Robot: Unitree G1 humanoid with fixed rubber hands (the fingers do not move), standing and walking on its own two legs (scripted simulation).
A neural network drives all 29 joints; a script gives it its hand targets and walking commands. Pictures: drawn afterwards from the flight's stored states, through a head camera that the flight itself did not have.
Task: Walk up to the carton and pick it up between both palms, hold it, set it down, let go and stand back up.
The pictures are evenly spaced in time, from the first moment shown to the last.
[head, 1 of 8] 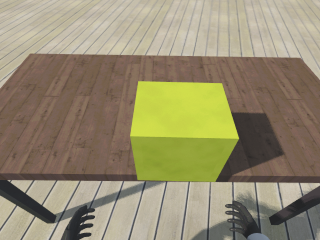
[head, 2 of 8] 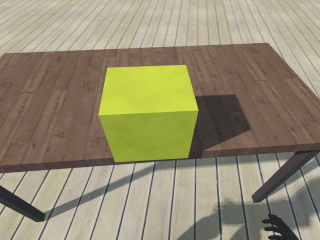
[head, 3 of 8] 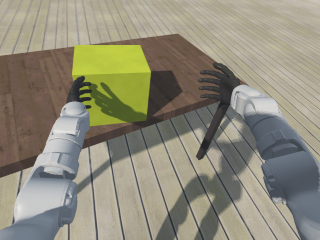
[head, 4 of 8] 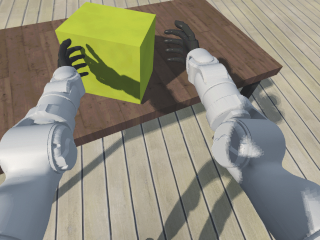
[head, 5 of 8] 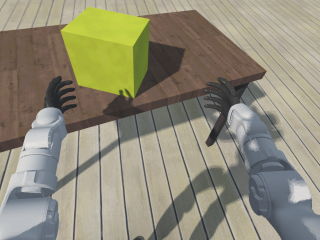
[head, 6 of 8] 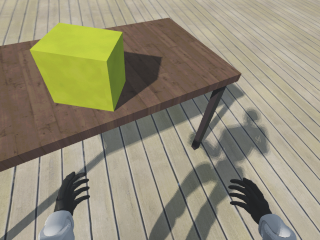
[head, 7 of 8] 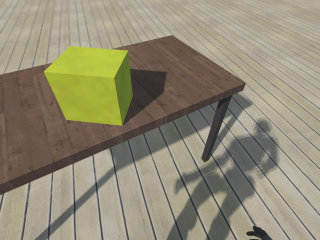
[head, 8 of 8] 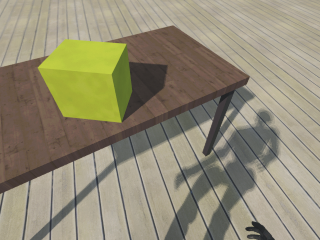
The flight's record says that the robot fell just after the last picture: no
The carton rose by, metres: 0.01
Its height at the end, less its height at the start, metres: +0.00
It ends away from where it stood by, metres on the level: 0.11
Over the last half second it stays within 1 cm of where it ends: yes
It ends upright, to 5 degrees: yes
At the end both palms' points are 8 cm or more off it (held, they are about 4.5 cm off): yes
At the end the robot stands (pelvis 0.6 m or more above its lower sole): yes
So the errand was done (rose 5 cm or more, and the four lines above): no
